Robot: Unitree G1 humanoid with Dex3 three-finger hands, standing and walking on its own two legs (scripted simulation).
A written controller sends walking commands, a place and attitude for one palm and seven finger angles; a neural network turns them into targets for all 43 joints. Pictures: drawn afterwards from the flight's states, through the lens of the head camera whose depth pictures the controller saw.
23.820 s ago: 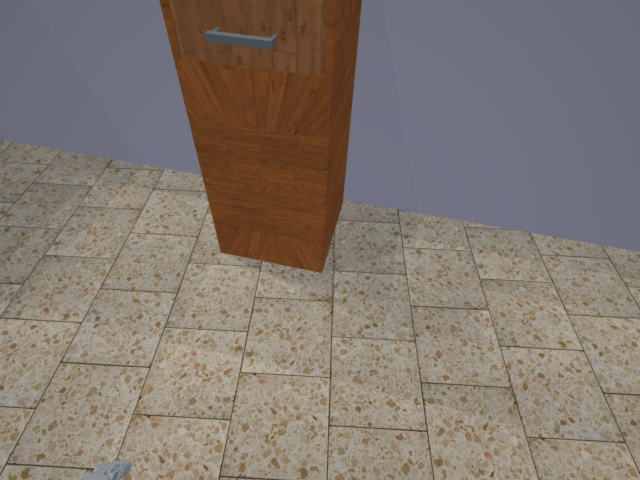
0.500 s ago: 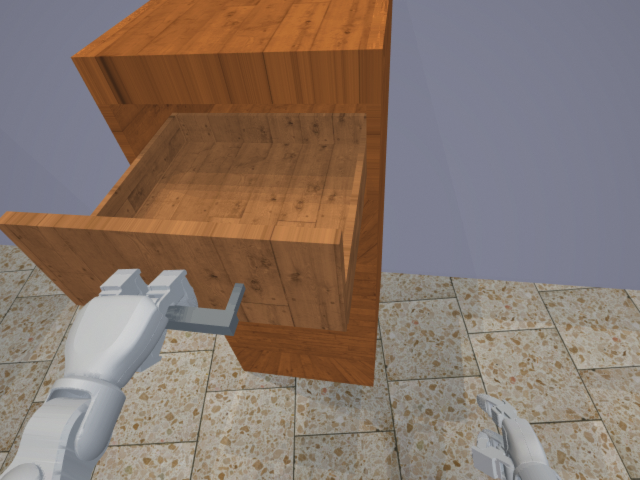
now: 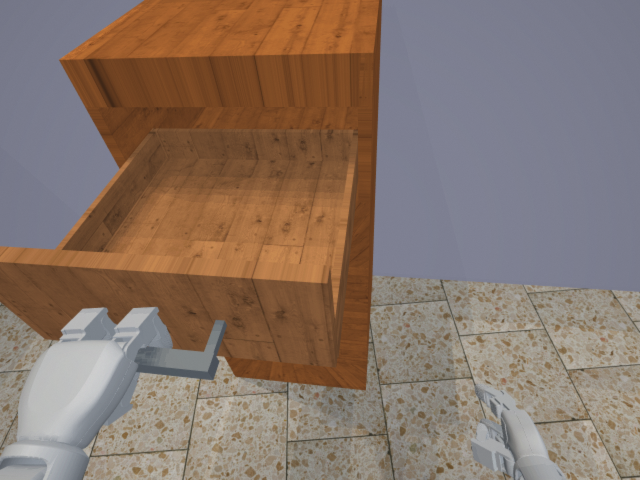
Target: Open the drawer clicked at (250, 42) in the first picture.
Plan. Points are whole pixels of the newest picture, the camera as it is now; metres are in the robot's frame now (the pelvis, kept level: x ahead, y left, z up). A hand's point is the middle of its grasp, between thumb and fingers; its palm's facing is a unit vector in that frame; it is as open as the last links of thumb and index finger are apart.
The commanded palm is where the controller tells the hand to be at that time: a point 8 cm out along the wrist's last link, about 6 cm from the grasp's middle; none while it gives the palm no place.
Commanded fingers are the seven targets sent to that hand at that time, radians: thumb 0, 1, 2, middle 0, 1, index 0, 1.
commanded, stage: pull the drawer open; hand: left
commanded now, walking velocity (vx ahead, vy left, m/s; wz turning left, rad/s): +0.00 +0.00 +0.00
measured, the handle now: (144, 341) +0.21 +0.22 +0.12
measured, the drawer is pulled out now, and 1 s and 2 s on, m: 0.30 0.29 0.27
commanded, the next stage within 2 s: open the thumb to release the handle in 0.10 s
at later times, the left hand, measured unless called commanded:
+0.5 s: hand (116, 377) +0.18 +0.24 +0.10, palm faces +0.06 -0.07 -1.00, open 7.7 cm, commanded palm +0.15 +0.26 +0.16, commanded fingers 0.00 -0.22 0.42 -0.32 -1.23 -0.32 -1.23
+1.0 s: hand (120, 382) +0.18 +0.24 +0.10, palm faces +0.09 -0.09 -0.99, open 13.5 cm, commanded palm +0.16 +0.25 +0.15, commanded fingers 0.00 -0.50 0.30 -0.30 -1.20 -0.30 -1.20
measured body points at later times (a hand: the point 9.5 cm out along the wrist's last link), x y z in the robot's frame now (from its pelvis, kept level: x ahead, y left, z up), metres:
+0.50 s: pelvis +0.00 +0.00 +0.00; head +0.01 -0.04 +0.45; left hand +0.17 +0.25 +0.16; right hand +0.22 -0.20 -0.10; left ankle -0.02 +0.11 -0.73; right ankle +0.00 -0.10 -0.73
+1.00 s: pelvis -0.02 +0.00 +0.00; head -0.01 -0.04 +0.45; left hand +0.17 +0.24 +0.15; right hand +0.20 -0.21 -0.10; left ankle -0.02 +0.11 -0.73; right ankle +0.00 -0.10 -0.73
